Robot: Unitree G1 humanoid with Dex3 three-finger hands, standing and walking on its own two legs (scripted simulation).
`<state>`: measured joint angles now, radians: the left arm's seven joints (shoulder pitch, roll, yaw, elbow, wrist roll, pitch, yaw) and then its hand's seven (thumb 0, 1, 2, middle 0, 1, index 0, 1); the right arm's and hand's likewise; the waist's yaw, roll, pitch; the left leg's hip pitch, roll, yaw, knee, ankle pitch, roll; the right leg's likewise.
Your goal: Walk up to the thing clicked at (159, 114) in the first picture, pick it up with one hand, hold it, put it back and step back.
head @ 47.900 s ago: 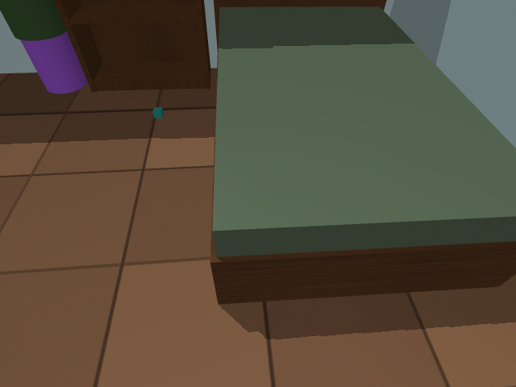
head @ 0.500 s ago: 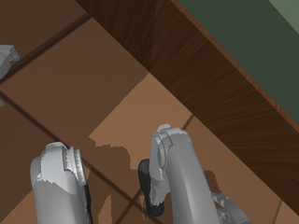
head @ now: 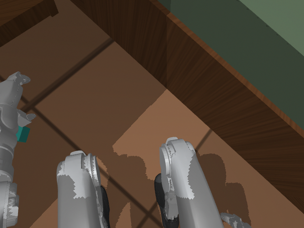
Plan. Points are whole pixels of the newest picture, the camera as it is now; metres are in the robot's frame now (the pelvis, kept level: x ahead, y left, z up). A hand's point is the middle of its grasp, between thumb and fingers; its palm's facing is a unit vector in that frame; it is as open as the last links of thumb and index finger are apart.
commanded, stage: home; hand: left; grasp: from above
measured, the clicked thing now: (16, 133) +0.42 +0.41 -0.35
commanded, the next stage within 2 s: none
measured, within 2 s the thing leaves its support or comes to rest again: neither
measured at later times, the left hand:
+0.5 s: hand out of the picture +0.27 +0.24 +0.09, palm faces +0.02 -0.93 -0.37, open 7.4 cm
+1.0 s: hand out of the picture +0.22 +0.20 +0.28, palm faces +0.19 -0.96 -0.20, open 7.4 cm
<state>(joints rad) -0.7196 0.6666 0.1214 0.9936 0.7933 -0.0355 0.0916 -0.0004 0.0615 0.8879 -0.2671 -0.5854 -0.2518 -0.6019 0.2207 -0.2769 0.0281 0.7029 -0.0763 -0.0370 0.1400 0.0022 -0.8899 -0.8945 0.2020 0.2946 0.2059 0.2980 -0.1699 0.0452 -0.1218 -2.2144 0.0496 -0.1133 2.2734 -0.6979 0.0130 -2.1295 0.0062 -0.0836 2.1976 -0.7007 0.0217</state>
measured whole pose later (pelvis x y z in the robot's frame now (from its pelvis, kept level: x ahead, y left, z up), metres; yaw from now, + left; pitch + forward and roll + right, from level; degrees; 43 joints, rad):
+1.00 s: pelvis +0.07 +0.00 +0.33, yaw +8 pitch +12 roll -3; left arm 0.48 0.22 0.04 -0.10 -0.08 0.44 0.05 0.01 0.90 0.90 -0.21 -0.30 -0.21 -0.30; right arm 0.31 -0.23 0.02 0.54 0.03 -0.18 -0.19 0.01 -0.90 -0.90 0.20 0.29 0.21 0.30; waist -0.07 0.06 -0.18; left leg -0.78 0.04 -0.04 1.05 -0.48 -0.01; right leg -0.71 0.00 -0.07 0.98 -0.48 0.01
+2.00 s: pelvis +0.07 +0.01 +0.34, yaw +8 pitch +10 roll -3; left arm 0.50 0.23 0.03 -0.13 -0.06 0.45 0.01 0.01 0.90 0.90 -0.20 -0.30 -0.20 -0.30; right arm 0.29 -0.22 0.03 0.55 0.00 -0.24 -0.18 0.01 -0.90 -0.90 0.20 0.30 0.21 0.30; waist -0.04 0.04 -0.15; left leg -0.70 0.03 -0.04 1.02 -0.48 0.00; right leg -0.63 -0.01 -0.06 0.94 -0.48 0.02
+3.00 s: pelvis +0.07 +0.01 +0.34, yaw +8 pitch +10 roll -3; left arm 0.50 0.23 0.03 -0.13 -0.06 0.46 0.02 0.01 0.91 0.90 -0.20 -0.30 -0.20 -0.30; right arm 0.29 -0.22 0.03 0.54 0.00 -0.24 -0.18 0.01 -0.90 -0.90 0.20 0.29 0.21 0.30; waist -0.04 0.05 -0.15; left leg -0.71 0.04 -0.04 1.02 -0.48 0.00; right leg -0.64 -0.01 -0.06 0.95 -0.48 0.02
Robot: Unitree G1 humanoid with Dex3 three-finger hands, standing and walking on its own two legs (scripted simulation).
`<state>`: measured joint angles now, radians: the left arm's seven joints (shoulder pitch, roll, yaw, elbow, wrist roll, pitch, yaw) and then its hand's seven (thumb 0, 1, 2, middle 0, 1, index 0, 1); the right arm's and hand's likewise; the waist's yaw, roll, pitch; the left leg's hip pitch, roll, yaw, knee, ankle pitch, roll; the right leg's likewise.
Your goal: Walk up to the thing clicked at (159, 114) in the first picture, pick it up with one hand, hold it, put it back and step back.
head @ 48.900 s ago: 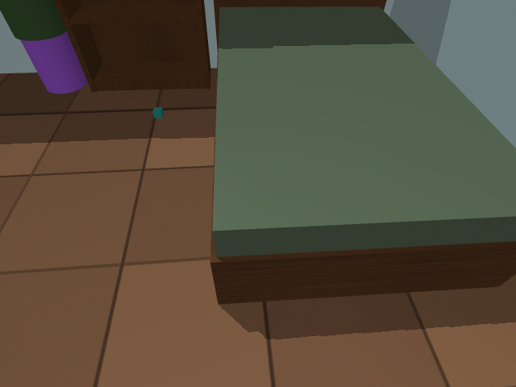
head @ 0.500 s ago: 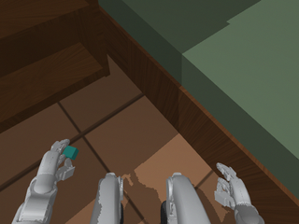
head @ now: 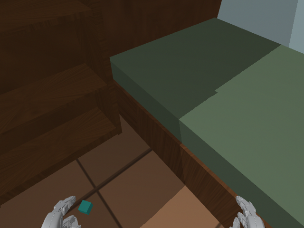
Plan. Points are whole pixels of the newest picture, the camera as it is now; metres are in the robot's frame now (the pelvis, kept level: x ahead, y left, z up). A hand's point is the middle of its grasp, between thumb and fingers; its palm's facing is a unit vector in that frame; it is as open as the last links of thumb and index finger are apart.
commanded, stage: home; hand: left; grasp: from above
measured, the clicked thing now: (85, 207) +0.40 +0.35 -0.68
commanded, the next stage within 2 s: none
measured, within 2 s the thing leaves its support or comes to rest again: neither
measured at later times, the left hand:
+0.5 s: hand out of the picture +0.16 +0.18 -0.04, palm faces +0.06 -0.98 -0.19, open 7.5 cm
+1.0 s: hand out of the picture +0.16 +0.19 -0.04, palm faces +0.04 -0.98 -0.19, open 7.4 cm
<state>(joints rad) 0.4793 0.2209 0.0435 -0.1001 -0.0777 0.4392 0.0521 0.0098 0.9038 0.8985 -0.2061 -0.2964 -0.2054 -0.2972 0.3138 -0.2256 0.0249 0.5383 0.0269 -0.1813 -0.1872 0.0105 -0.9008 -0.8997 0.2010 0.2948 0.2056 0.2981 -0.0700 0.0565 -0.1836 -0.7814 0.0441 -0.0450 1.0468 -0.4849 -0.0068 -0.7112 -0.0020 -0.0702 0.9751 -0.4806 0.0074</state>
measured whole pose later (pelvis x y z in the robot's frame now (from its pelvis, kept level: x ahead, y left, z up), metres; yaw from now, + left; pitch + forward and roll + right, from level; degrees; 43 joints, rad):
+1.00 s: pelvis +0.00 +0.01 +0.01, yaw +0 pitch +10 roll -3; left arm 0.50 0.23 0.03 -0.13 -0.06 0.45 0.01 0.01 0.90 0.90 -0.20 -0.30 -0.20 -0.30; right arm 0.29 -0.22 0.03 0.55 0.00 -0.24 -0.18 0.01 -0.90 -0.90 0.20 0.30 0.21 0.30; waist -0.04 0.04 -0.15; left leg -0.70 0.03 -0.04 1.02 -0.48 0.00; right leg -0.63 -0.01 -0.06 0.94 -0.48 0.02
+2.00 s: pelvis +0.00 +0.00 +0.00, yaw +0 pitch +10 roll -3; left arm 0.50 0.23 0.03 -0.13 -0.06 0.46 0.02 0.01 0.91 0.90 -0.20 -0.30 -0.20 -0.30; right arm 0.29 -0.22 0.03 0.54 0.00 -0.24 -0.18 0.01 -0.90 -0.90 0.20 0.29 0.21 0.30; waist -0.04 0.05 -0.15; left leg -0.71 0.04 -0.04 1.02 -0.48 0.00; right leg -0.64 -0.01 -0.06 0.95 -0.48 0.02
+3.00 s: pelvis -0.02 +0.01 +0.07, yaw -1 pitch -5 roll +0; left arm 0.19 0.29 0.03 1.09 0.03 0.01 0.02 0.01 0.90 0.90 -0.21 -0.30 -0.21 -0.30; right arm 0.15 -0.29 -0.05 1.10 -0.03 0.00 -0.01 0.00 -0.90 -0.90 0.20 0.30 0.21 0.30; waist 0.01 0.01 0.07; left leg -0.14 -0.01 0.02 0.40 -0.17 0.02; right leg -0.12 -0.05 -0.01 0.41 -0.20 0.04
